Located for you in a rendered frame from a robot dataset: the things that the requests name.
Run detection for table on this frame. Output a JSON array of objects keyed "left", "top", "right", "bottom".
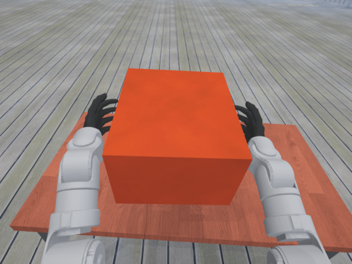
[{"left": 9, "top": 112, "right": 352, "bottom": 260}]

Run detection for robot left hand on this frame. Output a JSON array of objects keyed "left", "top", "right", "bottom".
[{"left": 83, "top": 93, "right": 118, "bottom": 136}]

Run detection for right robot forearm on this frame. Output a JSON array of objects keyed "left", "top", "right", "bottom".
[{"left": 247, "top": 136, "right": 331, "bottom": 264}]

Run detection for robot right upper arm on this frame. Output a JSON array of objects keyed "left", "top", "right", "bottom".
[{"left": 267, "top": 245, "right": 329, "bottom": 264}]

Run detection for robot right hand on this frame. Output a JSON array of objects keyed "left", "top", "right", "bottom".
[{"left": 234, "top": 101, "right": 265, "bottom": 144}]

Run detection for carton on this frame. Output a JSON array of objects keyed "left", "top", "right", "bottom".
[{"left": 102, "top": 68, "right": 252, "bottom": 205}]

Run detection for left robot forearm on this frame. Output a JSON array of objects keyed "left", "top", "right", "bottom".
[{"left": 40, "top": 127, "right": 103, "bottom": 264}]

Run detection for robot left upper arm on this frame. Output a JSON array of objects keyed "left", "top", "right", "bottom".
[{"left": 42, "top": 238, "right": 106, "bottom": 264}]

